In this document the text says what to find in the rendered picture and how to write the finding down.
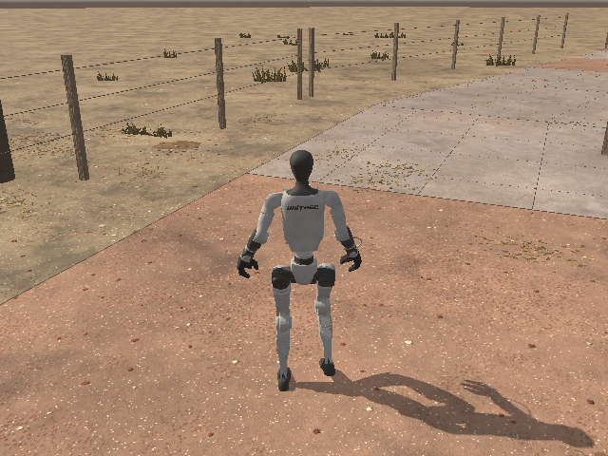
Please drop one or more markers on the left robot hand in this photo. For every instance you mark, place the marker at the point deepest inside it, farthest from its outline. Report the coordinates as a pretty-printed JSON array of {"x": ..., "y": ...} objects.
[{"x": 242, "y": 264}]

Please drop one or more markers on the robot right shin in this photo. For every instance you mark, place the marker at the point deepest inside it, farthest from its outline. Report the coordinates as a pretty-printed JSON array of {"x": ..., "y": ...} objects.
[{"x": 325, "y": 326}]

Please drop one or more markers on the robot left forearm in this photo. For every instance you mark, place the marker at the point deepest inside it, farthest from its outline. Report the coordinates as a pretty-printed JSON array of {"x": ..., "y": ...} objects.
[{"x": 250, "y": 249}]

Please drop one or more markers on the robot right forearm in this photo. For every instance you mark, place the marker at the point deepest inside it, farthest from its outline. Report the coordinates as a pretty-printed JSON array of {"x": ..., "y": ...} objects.
[{"x": 349, "y": 245}]

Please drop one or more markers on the robot right thigh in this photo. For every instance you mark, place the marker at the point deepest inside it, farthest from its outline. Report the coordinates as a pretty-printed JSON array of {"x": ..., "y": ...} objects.
[{"x": 325, "y": 278}]

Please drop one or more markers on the robot left upper arm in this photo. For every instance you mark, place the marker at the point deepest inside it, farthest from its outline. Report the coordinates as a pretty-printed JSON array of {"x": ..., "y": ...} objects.
[{"x": 266, "y": 217}]

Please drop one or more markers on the robot right upper arm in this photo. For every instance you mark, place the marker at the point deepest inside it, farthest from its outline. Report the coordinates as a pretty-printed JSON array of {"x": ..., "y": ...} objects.
[{"x": 332, "y": 200}]

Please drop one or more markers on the right robot hand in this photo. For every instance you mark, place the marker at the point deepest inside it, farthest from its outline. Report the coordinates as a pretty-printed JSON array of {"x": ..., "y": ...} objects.
[{"x": 357, "y": 261}]

